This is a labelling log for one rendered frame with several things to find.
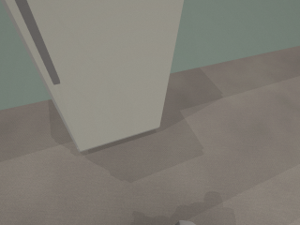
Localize handle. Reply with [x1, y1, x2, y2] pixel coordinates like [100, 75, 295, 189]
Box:
[15, 0, 60, 85]

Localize fridge door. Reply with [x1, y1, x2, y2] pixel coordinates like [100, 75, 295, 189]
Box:
[5, 0, 184, 151]

